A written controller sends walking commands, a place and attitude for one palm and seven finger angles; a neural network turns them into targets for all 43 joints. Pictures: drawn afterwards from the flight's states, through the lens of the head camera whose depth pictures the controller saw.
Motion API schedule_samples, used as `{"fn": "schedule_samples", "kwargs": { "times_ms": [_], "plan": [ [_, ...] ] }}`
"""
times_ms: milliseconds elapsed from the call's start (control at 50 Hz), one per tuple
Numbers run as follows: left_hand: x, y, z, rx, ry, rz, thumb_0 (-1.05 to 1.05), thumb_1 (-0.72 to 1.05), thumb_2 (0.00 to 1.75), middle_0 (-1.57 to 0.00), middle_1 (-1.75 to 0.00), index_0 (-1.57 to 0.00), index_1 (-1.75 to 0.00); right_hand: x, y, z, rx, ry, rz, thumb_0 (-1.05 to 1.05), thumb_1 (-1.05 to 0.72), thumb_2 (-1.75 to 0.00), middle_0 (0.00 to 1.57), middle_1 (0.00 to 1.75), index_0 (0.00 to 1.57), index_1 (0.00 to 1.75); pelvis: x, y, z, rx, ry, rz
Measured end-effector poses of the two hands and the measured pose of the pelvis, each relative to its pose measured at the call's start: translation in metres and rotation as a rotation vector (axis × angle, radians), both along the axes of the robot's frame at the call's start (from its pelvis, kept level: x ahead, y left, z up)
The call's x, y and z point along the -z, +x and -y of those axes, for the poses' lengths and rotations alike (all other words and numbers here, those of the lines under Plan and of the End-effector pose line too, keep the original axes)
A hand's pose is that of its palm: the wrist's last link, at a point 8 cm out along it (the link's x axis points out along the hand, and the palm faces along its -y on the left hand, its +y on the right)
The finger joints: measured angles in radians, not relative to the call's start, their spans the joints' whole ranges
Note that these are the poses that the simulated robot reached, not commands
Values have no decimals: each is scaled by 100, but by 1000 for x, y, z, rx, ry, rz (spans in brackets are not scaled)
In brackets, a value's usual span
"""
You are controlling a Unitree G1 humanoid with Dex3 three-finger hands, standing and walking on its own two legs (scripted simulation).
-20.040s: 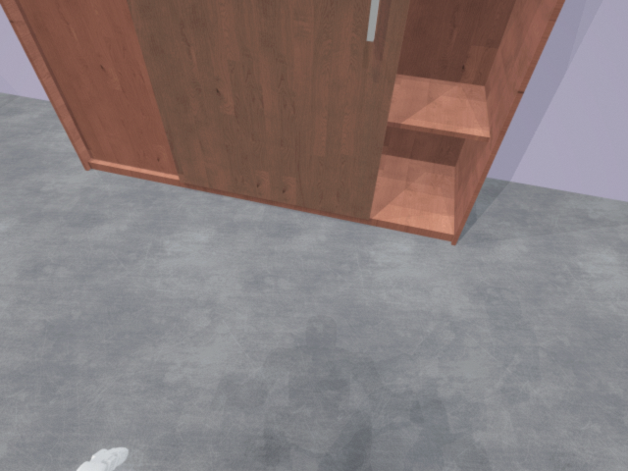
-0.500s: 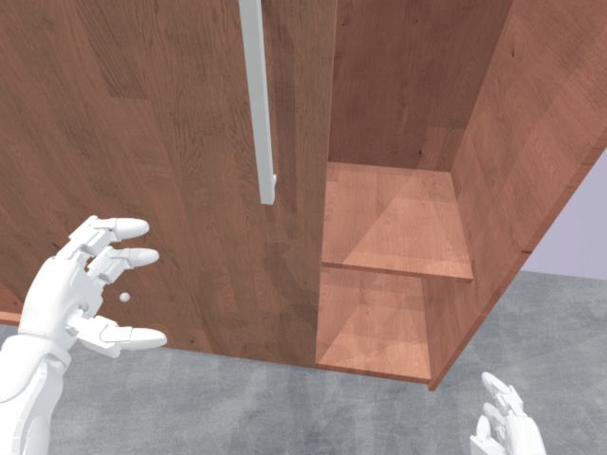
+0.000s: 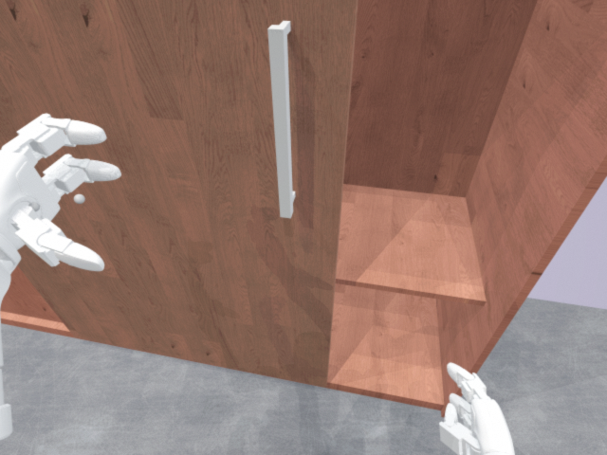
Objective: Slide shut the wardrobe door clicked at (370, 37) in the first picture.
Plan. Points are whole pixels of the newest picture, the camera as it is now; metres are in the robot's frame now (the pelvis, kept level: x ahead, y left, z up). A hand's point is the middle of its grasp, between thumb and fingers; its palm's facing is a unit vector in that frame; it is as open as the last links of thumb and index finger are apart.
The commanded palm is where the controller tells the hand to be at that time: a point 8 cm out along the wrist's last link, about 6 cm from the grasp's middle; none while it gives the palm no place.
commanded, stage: raise the hand with hooked fingers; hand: left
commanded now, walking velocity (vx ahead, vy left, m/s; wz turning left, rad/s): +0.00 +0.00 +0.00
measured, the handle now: (286, 131) +0.52 +0.11 +0.20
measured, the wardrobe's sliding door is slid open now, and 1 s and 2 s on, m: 0.38 0.38 0.38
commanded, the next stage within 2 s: move the hooked fingers beside the handle in 0.46 s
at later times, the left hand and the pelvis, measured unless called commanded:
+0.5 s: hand (102, 210) +0.27 +0.26 +0.23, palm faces +0.07 -0.99 -0.12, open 14.0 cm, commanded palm +0.24 +0.31 +0.24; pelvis +0.00 -0.01 +0.00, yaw -1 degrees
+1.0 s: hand (156, 184) +0.32 +0.22 +0.23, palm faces -0.02 -1.00 -0.07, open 14.0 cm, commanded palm +0.30 +0.28 +0.23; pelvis +0.01 +0.00 +0.00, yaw -1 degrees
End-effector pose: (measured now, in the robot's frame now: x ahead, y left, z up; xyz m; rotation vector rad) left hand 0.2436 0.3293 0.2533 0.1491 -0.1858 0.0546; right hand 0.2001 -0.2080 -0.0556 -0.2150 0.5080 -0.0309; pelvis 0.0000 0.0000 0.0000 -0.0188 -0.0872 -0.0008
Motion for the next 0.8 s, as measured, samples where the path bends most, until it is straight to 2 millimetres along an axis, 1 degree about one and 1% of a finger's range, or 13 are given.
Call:
{"fn": "schedule_samples", "kwargs": {
  "times_ms": [40, 60, 120, 180, 220, 260, 320, 380, 440, 520, 600, 700, 800],
  "plan": [
    [-4, 2, -3, -3, -8, -11, -1, -50, 30, -30, -120, -30, -120, 1, -3, 7, 13, -1, -9, 1, -90, -90, 20, 30, 21, 30, 0, -1, 2, 1, 0, -1],
    [-3, 3, -4, -2, -13, -31, -1, -50, 30, -30, -120, -30, -120, 2, -4, 10, 21, 1, -12, 1, -90, -90, 20, 30, 21, 30, 0, -2, 2, 2, 1, -3],
    [11, 7, 0, 11, -28, -117, -1, -50, 30, -30, -120, -30, -120, 3, -9, 21, 46, 5, -16, 1, -90, -90, 20, 30, 21, 30, 1, -3, 4, 7, 1, -7],
    [26, 8, 12, 40, -35, -164, -1, -50, 30, -30, -120, -30, -120, 4, -14, 30, 67, 0, -16, 1, -90, -90, 20, 30, 20, 30, 1, -5, 5, 14, 1, -8],
    [30, 8, 21, 57, -35, -144, -1, -50, 30, -30, -120, -30, -120, 3, -16, 35, 77, -9, -14, 1, -90, -90, 20, 30, 20, 30, 2, -5, 6, 17, 0, -5],
    [28, 6, 27, 66, -38, -95, -1, -50, 30, -30, -120, -30, -120, 2, -19, 38, 84, -18, -13, 1, -90, -90, 20, 30, 20, 30, 2, -5, 8, 19, 1, -2],
    [19, 3, 26, 45, -38, -21, -1, -50, 30, -31, -120, -30, -120, 1, -22, 40, 90, -27, -11, 1, -90, -90, 20, 30, 20, 30, 2, -5, 11, 24, 0, 2],
    [11, 1, 17, 0, -39, -4, -1, -50, 30, -31, -120, -30, -120, 1, -22, 41, 94, -24, -11, 1, -90, -90, 20, 30, 20, 30, 3, -4, 12, 25, -1, 5],
    [12, 2, 12, -27, -38, -49, -1, -50, 30, -31, -120, -30, -120, 4, -20, 40, 97, -12, -10, 1, -90, -90, 20, 30, 20, 30, 3, -4, 11, 22, -2, 6],
    [18, 6, 17, -2, -28, -112, -1, -50, 30, -30, -120, -30, -120, 7, -16, 35, 91, 2, -8, 1, -90, -90, 20, 30, 20, 30, 3, -4, 8, 16, -2, 3],
    [19, 10, 23, 38, -27, -98, -1, -50, 30, -30, -120, -30, -120, 8, -12, 29, 81, 6, -10, 1, -90, -90, 20, 30, 20, 30, 3, -2, 7, 17, 0, -1],
    [16, 18, 18, 26, -57, -52, -1, -50, 30, -31, -120, -30, -120, 6, -10, 23, 67, 2, -15, 1, -90, -90, 20, 30, 20, 30, 2, 1, 6, 15, 1, -5],
    [20, 29, 20, 18, -59, -81, -1, -50, 30, -30, -120, -30, -120, 5, -6, 21, 65, 0, -16, 1, -90, -90, 20, 30, 20, 30, 2, 3, 4, 13, 2, -7]
  ]
}}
